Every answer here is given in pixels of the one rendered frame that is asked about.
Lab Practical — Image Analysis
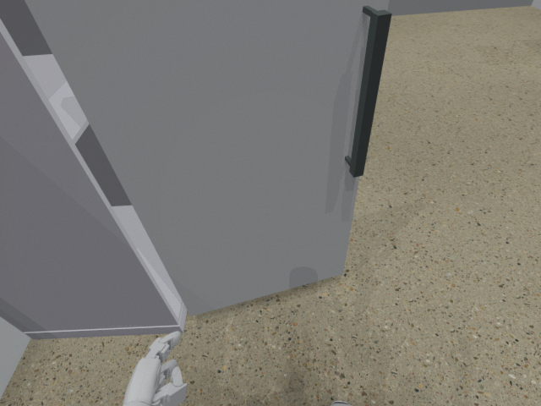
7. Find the handle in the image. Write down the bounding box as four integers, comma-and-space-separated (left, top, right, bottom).
345, 6, 392, 178

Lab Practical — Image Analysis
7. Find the fridge door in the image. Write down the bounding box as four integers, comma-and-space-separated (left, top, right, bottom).
25, 0, 390, 316

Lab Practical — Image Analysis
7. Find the robot left hand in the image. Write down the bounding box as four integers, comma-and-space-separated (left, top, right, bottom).
123, 331, 187, 406

